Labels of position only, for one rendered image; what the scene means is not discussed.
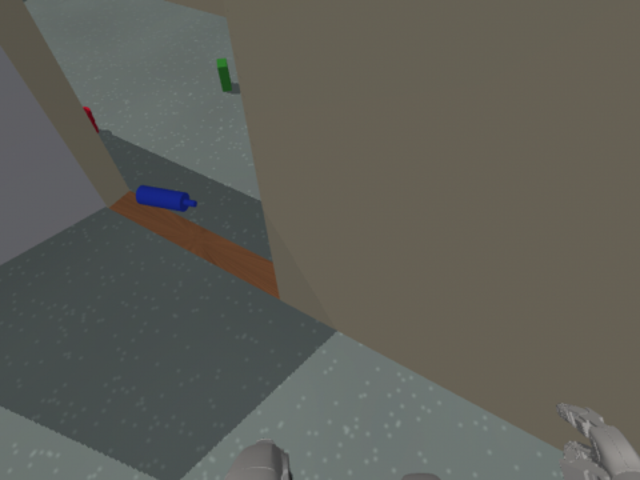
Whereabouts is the right robot hand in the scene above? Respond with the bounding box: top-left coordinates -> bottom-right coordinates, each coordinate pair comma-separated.
556,403 -> 640,480

